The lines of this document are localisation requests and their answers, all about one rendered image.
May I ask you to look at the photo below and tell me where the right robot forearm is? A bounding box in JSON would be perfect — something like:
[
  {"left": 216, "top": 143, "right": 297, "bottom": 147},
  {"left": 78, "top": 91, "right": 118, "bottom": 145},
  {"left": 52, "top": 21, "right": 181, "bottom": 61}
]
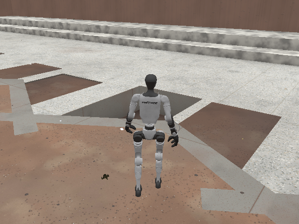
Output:
[{"left": 168, "top": 115, "right": 178, "bottom": 137}]

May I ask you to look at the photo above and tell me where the robot left upper arm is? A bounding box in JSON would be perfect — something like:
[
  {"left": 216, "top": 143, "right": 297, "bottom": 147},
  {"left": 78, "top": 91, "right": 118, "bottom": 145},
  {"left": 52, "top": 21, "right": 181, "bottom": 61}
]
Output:
[{"left": 128, "top": 94, "right": 141, "bottom": 119}]

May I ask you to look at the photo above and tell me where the robot right upper arm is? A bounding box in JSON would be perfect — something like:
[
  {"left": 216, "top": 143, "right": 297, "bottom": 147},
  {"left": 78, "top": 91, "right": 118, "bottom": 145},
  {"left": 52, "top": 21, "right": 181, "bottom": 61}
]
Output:
[{"left": 160, "top": 95, "right": 172, "bottom": 122}]

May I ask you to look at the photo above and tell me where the robot left thigh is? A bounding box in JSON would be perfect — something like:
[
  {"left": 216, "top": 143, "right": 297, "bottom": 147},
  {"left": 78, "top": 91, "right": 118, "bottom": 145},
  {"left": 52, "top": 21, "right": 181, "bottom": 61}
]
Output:
[{"left": 133, "top": 131, "right": 143, "bottom": 166}]

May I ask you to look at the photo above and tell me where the right robot hand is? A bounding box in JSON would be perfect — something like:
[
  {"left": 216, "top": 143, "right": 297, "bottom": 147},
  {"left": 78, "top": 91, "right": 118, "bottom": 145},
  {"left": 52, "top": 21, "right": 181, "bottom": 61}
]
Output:
[{"left": 168, "top": 135, "right": 178, "bottom": 147}]

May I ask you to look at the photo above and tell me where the left robot forearm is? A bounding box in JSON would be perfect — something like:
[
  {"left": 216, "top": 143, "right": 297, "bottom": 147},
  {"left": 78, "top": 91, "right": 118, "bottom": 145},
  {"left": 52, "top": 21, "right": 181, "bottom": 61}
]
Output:
[{"left": 126, "top": 112, "right": 133, "bottom": 127}]

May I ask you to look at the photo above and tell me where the robot right shin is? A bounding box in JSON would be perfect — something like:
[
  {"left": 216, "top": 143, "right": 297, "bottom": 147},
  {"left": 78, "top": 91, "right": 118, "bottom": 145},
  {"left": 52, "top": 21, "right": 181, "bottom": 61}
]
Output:
[{"left": 156, "top": 153, "right": 163, "bottom": 182}]

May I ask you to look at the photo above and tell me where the left robot hand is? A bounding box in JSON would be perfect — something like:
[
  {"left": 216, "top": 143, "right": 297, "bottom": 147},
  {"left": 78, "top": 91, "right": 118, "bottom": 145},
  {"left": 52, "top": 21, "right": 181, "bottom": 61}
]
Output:
[{"left": 125, "top": 125, "right": 136, "bottom": 133}]

